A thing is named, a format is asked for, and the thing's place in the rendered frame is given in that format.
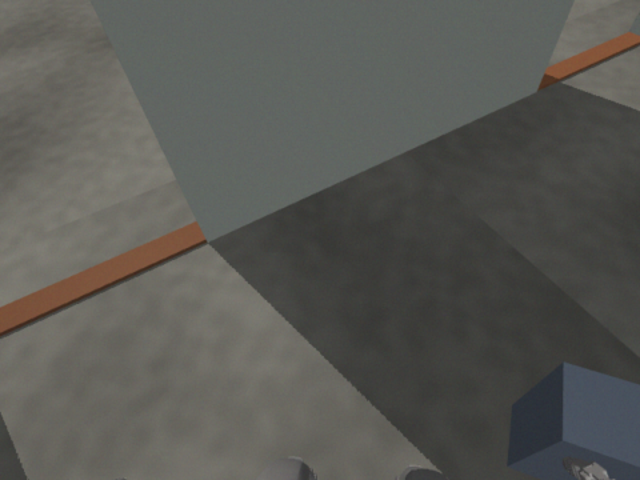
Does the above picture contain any right robot hand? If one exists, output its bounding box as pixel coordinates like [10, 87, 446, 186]
[562, 457, 616, 480]

